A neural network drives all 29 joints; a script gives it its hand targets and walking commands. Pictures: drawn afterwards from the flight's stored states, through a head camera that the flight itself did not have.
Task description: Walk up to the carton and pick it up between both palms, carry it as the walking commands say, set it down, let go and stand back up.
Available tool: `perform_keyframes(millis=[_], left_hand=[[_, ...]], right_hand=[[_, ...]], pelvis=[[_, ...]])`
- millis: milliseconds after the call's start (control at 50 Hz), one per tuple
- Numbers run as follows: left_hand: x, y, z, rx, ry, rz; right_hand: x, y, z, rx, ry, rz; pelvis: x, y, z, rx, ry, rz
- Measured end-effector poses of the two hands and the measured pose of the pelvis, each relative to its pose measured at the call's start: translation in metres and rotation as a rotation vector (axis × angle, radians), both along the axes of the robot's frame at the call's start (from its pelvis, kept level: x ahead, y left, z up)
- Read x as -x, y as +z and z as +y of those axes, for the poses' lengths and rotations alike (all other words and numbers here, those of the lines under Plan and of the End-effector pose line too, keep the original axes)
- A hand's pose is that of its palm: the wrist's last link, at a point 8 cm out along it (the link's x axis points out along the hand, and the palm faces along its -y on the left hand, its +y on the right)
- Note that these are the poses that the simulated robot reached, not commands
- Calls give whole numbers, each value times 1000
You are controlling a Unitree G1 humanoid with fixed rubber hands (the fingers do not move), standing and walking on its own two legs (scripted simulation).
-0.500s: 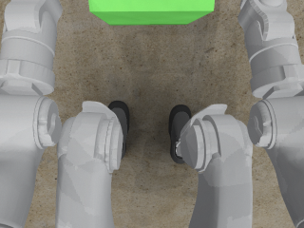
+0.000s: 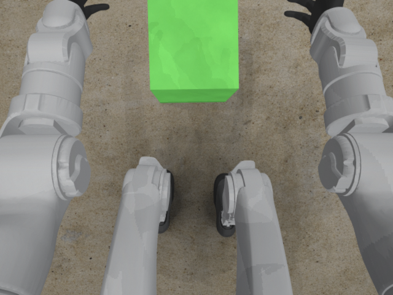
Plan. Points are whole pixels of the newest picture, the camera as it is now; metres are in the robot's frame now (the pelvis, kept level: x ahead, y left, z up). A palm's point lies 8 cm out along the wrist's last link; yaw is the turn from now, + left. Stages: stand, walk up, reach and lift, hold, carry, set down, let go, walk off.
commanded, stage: set down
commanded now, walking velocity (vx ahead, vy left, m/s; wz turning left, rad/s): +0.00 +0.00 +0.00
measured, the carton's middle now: (192, 56) +0.59 +0.02 -0.37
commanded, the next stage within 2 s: let go in 0.68 s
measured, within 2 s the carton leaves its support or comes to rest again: neither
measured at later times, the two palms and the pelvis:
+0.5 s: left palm out of the picture +0.53 +0.22 +0.03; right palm out of the picture +0.55 -0.17 +0.04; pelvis +0.00 +0.00 +0.14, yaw +0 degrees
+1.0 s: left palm out of the picture +0.47 +0.21 +0.09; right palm out of the picture +0.49 -0.20 +0.09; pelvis +0.05 +0.01 +0.22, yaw -1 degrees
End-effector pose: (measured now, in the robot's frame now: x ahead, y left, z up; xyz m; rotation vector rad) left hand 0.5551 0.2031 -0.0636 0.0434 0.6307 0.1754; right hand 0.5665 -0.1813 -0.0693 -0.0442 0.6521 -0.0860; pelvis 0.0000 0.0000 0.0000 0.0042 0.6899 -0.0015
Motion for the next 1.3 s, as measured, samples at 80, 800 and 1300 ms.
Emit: perform_keyframes(millis=[80, 800, 1300], left_hand=[[11, -4, 5, 8, 17, 50], [31, 193, 5, 30, -30, 51], [108, 269, 41, -95, -83, 88]], right_hand=[[2, -1, 5, -5, 20, 12], [29, 205, -12, 19, 15, 17], [106, 253, -22, 101, 67, 79]], pelvis=[[-9, 25, 0, -10, 0, 67], [-10, 180, 9, 5, -3, -106], [-139, 277, 8, 6, 23, -195]])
